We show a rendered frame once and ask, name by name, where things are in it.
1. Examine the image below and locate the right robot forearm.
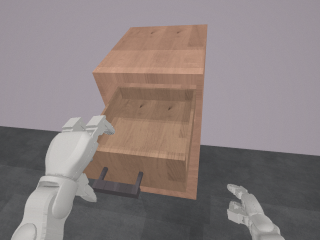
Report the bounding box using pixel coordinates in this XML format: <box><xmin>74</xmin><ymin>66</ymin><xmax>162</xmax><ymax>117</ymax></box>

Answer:
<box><xmin>248</xmin><ymin>214</ymin><xmax>285</xmax><ymax>240</ymax></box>

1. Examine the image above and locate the handle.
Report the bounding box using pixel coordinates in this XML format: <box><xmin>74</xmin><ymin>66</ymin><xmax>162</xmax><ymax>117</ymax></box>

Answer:
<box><xmin>91</xmin><ymin>167</ymin><xmax>143</xmax><ymax>199</ymax></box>

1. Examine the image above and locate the cabinet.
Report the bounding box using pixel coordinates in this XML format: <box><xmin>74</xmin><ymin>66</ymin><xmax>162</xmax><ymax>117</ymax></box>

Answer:
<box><xmin>92</xmin><ymin>24</ymin><xmax>208</xmax><ymax>200</ymax></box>

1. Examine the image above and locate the robot right hand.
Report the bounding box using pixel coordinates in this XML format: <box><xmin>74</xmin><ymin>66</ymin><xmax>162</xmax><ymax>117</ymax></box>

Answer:
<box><xmin>227</xmin><ymin>184</ymin><xmax>265</xmax><ymax>229</ymax></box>

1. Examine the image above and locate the robot left hand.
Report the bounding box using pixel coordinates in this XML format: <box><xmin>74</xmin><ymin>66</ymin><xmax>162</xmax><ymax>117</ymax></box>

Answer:
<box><xmin>45</xmin><ymin>115</ymin><xmax>115</xmax><ymax>202</ymax></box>

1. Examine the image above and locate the left robot forearm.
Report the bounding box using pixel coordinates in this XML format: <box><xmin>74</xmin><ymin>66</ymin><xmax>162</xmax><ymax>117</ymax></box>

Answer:
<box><xmin>11</xmin><ymin>174</ymin><xmax>79</xmax><ymax>240</ymax></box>

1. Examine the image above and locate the drawer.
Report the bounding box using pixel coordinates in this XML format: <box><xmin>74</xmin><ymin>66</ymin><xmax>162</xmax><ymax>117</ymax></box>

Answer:
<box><xmin>82</xmin><ymin>86</ymin><xmax>196</xmax><ymax>193</ymax></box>

